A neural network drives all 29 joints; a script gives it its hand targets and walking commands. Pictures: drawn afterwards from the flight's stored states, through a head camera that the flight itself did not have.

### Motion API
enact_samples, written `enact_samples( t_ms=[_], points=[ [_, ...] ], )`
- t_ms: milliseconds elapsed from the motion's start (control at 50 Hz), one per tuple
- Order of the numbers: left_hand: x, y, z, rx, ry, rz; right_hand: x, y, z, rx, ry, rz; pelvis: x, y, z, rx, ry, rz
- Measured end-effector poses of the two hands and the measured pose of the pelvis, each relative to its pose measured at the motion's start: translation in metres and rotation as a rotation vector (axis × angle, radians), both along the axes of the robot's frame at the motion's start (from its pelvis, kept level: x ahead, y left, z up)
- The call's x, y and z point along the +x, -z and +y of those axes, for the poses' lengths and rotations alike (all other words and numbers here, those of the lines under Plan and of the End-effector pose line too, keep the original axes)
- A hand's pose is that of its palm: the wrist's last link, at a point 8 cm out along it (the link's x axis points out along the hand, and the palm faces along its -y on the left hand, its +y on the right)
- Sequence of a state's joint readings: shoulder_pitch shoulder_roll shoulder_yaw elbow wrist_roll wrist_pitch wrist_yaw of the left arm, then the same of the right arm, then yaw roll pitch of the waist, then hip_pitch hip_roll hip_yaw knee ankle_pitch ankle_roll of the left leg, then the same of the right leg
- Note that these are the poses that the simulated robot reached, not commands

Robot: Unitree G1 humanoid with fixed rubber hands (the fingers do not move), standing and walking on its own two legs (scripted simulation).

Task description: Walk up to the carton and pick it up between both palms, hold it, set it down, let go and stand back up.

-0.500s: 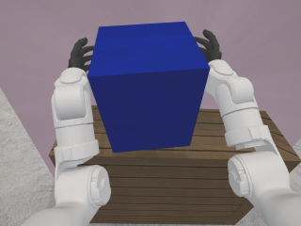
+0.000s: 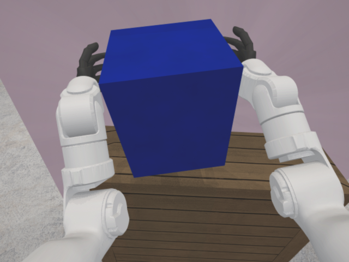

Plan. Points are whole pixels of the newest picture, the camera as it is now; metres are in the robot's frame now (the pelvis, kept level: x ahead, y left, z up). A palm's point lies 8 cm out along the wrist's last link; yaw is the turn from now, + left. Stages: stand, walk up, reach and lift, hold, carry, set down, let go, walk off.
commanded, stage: hold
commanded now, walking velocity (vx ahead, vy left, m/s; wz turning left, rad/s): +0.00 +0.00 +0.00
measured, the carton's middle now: (170, 101) +0.38 +0.01 +0.23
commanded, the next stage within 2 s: set down in 1.70 s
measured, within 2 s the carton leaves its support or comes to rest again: neither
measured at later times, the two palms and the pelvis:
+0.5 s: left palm (87, 76) +0.36 +0.17 +0.30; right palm (245, 58) +0.38 -0.13 +0.33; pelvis +0.00 +0.00 +0.00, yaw +1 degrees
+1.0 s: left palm (87, 77) +0.36 +0.17 +0.30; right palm (244, 60) +0.38 -0.13 +0.33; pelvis +0.00 +0.00 +0.00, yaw +1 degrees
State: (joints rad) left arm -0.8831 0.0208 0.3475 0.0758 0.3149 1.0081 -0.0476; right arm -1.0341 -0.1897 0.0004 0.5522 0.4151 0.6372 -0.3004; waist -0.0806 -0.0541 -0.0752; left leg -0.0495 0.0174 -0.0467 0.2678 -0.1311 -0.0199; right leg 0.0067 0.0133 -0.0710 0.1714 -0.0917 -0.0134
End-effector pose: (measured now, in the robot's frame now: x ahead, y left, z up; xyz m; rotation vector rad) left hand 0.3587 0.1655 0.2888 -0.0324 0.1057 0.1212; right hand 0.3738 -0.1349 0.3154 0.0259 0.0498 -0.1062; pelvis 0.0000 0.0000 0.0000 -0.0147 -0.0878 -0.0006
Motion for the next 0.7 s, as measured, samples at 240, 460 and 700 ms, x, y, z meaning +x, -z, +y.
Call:
enact_samples(
  t_ms=[240, 460, 700],
  points=[
    [0.002, -0.016, 0.001, 0.004, 0.010, 0.012, 0.001, -0.020, 0.001, 0.029, 0.005, 0.016, -0.003, 0.000, -0.003, -0.001, -0.017, 0.030],
    [0.003, -0.016, 0.000, 0.016, 0.019, 0.020, 0.002, -0.019, 0.000, 0.030, 0.010, 0.027, -0.001, 0.000, -0.003, 0.001, -0.016, 0.029],
    [0.002, -0.010, 0.002, 0.012, 0.017, 0.014, 0.001, -0.013, 0.002, 0.025, 0.009, 0.025, -0.002, 0.000, -0.004, 0.000, -0.019, 0.027]
  ],
)
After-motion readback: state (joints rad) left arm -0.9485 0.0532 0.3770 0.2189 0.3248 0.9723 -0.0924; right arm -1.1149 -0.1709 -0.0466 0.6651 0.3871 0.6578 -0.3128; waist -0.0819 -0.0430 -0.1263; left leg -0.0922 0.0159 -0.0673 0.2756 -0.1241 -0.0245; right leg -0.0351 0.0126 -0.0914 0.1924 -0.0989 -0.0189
